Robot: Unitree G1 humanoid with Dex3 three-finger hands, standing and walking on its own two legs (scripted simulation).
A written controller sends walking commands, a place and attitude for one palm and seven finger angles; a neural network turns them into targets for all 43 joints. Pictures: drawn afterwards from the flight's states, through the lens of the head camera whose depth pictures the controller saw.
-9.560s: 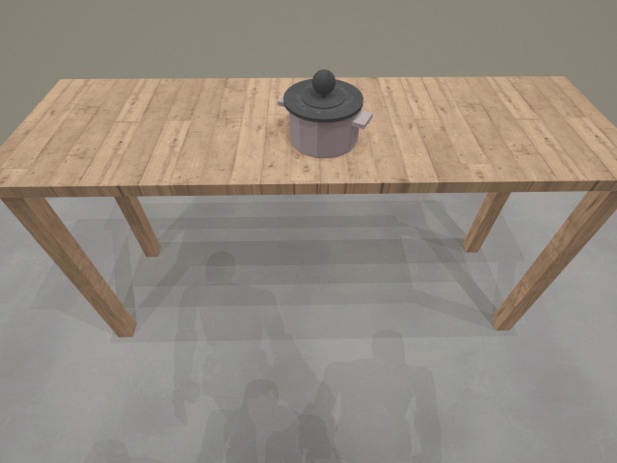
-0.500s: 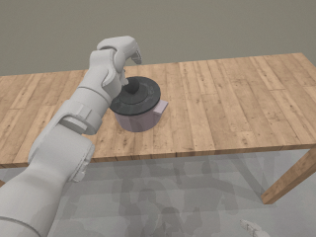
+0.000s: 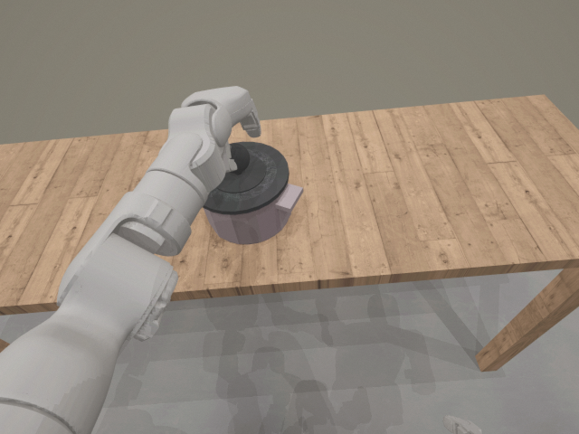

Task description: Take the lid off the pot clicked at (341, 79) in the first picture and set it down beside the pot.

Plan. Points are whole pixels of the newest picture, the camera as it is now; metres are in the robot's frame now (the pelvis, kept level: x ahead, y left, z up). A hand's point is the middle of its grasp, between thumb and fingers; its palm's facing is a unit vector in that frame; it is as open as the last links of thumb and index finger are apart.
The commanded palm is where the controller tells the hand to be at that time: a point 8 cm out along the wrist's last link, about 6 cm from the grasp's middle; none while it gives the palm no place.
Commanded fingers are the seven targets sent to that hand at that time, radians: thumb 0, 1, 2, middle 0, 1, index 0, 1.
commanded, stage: lower the open fingers around the knob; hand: left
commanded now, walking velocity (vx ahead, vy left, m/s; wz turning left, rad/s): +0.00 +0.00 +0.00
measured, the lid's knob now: (234, 158) +0.51 +0.09 +0.10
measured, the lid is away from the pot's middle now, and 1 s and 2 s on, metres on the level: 0.00 0.00 0.01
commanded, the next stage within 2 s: close the fingers and squeeze the knob in 0.68 s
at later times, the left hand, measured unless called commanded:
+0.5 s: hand (231, 161) +0.48 +0.09 +0.13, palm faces -0.37 -0.09 -0.92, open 10.4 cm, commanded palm +0.48 +0.10 +0.19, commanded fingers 0.00 -0.38 1.52 -0.82 -0.08 -0.82 -0.08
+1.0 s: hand (231, 161) +0.48 +0.09 +0.13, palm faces -0.34 -0.10 -0.93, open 10.3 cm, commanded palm +0.48 +0.10 +0.19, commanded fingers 0.00 -0.07 1.07 -0.55 -0.75 -0.55 -0.75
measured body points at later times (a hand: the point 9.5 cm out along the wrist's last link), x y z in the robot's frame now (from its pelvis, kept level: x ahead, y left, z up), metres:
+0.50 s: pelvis +0.01 +0.00 +0.00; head +0.05 -0.03 +0.45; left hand +0.49 +0.09 +0.18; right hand +0.08 -0.27 -0.14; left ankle +0.05 +0.11 -0.74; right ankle -0.04 -0.13 -0.74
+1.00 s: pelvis +0.01 +0.00 +0.00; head +0.04 -0.03 +0.45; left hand +0.49 +0.09 +0.18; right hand +0.10 -0.26 -0.14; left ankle +0.05 +0.11 -0.74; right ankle -0.04 -0.13 -0.74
